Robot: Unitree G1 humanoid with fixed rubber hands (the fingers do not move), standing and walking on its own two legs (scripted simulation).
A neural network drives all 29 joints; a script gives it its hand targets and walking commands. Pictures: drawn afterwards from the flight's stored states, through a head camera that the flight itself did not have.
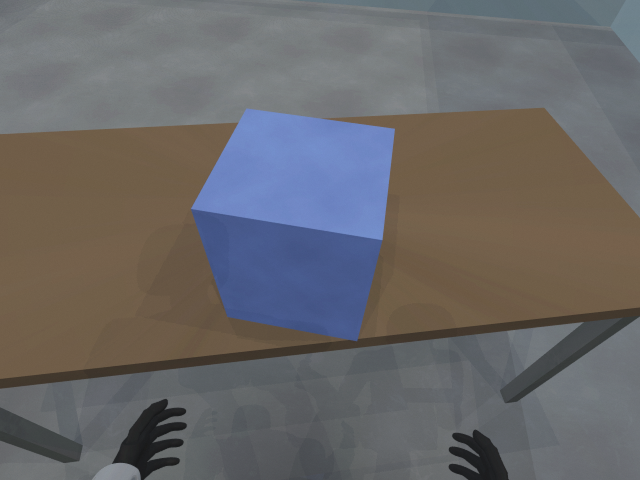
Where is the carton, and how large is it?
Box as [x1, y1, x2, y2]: [191, 108, 394, 340]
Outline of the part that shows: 246,108 191,208 227,316 356,340 382,239 394,129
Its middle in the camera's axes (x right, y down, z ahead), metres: -0.03 -0.02 +0.57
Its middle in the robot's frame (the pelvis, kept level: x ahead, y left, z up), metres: +0.45 +0.06 +0.03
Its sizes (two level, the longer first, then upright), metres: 0.210 0.200 0.250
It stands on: a table, 0.68 m high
